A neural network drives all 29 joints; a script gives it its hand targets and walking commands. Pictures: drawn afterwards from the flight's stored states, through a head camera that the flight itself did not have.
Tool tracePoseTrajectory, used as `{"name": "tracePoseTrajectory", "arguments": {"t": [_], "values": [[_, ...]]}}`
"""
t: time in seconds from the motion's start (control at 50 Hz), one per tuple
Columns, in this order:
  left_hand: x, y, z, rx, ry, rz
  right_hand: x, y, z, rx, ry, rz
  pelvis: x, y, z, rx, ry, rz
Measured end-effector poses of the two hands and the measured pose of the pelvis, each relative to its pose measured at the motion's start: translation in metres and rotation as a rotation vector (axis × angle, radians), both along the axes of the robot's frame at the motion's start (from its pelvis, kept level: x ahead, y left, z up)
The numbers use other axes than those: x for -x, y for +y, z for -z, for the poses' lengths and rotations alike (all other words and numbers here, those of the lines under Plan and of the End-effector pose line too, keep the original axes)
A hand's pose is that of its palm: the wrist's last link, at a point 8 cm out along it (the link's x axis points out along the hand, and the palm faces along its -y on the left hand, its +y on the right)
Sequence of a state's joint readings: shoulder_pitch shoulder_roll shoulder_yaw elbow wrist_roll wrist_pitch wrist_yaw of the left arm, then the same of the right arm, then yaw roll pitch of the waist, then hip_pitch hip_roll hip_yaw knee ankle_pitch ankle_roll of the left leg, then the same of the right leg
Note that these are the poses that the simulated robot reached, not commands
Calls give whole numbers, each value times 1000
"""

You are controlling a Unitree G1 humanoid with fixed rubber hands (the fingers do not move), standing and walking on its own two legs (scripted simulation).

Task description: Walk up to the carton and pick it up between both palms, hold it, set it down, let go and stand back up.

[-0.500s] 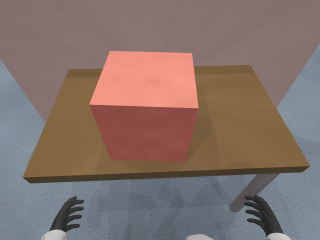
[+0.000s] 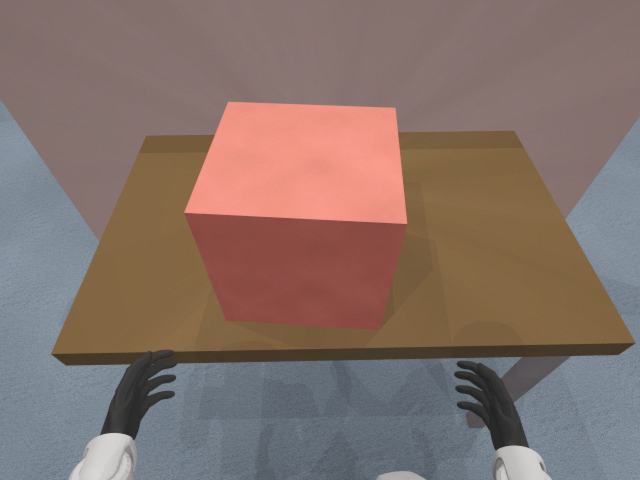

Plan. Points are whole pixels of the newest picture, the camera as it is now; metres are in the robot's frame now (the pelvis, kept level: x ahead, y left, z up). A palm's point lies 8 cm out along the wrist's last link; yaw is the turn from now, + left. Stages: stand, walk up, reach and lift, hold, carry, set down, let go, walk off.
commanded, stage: reach and lift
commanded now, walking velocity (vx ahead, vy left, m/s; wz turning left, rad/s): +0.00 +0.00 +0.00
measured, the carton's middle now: (306, 219) +0.47 +0.03 +0.01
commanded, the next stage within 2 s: none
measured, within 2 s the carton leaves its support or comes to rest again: neither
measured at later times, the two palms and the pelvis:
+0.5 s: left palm (118, 378) +0.23 +0.27 -0.01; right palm (472, 381) +0.23 -0.18 -0.03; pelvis +0.01 +0.01 +0.00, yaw +0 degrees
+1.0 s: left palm (124, 301) +0.30 +0.26 +0.05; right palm (480, 312) +0.29 -0.19 +0.03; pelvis +0.00 +0.01 +0.00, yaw +0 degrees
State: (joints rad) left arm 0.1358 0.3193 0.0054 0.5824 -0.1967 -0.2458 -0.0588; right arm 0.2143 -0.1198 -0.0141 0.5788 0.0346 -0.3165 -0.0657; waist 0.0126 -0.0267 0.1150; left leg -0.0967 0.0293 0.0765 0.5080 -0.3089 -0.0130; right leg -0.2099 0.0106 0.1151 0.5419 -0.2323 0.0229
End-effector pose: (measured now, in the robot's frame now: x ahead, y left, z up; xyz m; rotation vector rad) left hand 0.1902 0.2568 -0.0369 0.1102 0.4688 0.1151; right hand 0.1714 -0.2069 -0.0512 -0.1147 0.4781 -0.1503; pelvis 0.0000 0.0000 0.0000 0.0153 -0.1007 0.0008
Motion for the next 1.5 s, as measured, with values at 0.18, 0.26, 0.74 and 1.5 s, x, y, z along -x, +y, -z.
{"name": "tracePoseTrajectory", "arguments": {"t": [0.18,0.26,0.74,1.5], "values": [[1,9,-7,36,-89,-34,-16,15,-6,-40,-62,5,-7,2,0,2,9,0],[-4,11,-11,51,-128,-46,-22,21,-9,-57,-92,9,-9,3,0,4,13,0],[-68,8,-38,107,-161,-7,-84,28,-43,-85,-201,26,-15,10,0,12,21,0],[-181,-18,-150,122,-175,59,-191,21,-151,-80,-246,-6,5,6,-6,10,22,-1]]}}
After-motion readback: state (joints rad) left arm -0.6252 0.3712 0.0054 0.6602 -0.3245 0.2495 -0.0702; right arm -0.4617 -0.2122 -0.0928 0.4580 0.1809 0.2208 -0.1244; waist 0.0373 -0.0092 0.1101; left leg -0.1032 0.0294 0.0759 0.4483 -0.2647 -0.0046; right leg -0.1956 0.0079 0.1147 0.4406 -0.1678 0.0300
